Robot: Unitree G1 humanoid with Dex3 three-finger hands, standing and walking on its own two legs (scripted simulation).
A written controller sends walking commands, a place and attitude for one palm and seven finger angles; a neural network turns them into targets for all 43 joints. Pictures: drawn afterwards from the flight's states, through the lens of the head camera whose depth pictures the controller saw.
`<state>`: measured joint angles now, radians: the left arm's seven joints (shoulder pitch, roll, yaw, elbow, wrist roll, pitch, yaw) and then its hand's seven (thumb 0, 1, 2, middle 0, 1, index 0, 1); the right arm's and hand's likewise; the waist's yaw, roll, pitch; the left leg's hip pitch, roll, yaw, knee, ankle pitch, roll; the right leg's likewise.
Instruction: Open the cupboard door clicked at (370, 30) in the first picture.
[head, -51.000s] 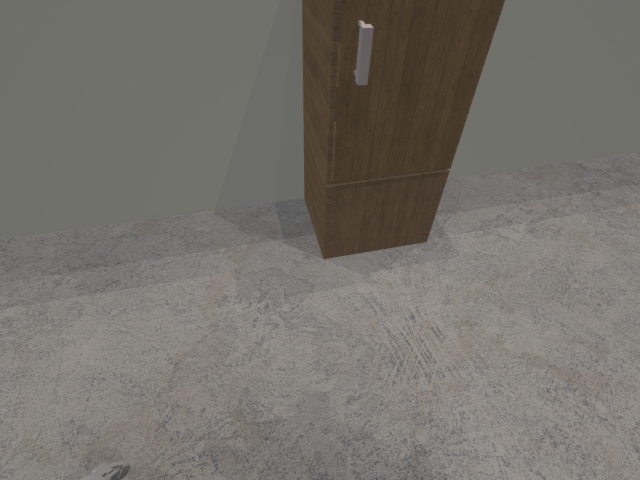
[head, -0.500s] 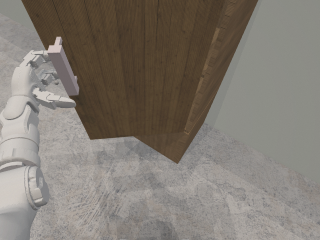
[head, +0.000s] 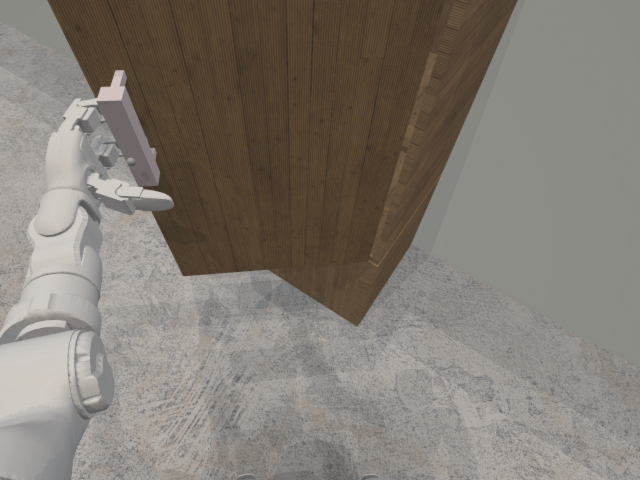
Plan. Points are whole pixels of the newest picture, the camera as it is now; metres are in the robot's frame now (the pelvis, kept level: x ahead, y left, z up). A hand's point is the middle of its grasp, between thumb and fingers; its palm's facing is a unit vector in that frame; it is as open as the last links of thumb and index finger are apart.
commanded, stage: slide the fingers in behind the handle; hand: left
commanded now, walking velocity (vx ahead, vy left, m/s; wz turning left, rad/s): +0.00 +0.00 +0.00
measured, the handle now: (135, 130) +0.54 +0.22 +0.12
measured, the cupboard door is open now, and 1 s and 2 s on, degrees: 41 41 63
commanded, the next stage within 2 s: close the thumb around the handle in 0.44 s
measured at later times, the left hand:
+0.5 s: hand (144, 159) +0.48 +0.20 +0.12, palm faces +0.08 -1.00 +0.02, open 14.1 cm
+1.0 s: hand (143, 159) +0.48 +0.20 +0.12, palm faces +0.08 -1.00 +0.02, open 8.4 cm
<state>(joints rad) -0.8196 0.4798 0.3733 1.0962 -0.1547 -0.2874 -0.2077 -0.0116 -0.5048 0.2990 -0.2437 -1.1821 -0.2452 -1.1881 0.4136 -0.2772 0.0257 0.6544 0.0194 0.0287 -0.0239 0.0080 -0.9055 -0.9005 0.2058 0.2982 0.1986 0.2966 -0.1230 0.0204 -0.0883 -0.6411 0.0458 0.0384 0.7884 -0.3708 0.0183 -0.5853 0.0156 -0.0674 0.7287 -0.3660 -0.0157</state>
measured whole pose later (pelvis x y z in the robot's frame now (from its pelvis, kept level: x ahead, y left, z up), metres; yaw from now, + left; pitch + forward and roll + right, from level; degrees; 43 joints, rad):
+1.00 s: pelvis +0.00 +0.00 +0.00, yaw +0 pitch +13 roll -2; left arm -0.86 0.46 0.37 1.13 -0.13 -0.31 -0.19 0.00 0.31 0.65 -0.34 -1.28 -0.35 -1.29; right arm 0.40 -0.27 0.03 0.66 0.02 0.02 -0.03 0.01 -0.91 -0.90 0.21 0.30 0.20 0.30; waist -0.13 0.02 -0.09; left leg -0.66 0.04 0.04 0.79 -0.37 0.02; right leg -0.61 0.01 -0.06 0.74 -0.36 -0.01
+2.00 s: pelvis +0.02 +0.00 +0.01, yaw -1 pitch +5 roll +0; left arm -0.07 0.08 0.12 0.12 -0.18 -0.06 0.11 0.01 0.62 0.71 -0.30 -1.31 -0.31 -1.26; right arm 0.22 -0.22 0.02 0.54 0.03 0.00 0.01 0.01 -0.91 -0.90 0.20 0.30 0.20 0.30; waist -0.01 0.04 -0.10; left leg -0.39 0.03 0.07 0.65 -0.35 0.01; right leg -0.37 0.01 -0.03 0.64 -0.36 -0.01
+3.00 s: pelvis -0.01 -0.02 +0.02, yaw +3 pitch -2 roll +0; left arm 0.11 -0.08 -0.26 -0.08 0.04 0.06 0.56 0.01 -0.13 0.46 -0.33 -1.24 -0.37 -1.24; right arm 0.13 -0.17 0.03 0.59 -0.05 0.09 0.00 0.01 -0.91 -0.90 0.20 0.30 0.20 0.30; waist 0.02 0.04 -0.02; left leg -0.28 0.02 0.00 0.63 -0.31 -0.01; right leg -0.23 0.00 -0.10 0.61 -0.35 -0.04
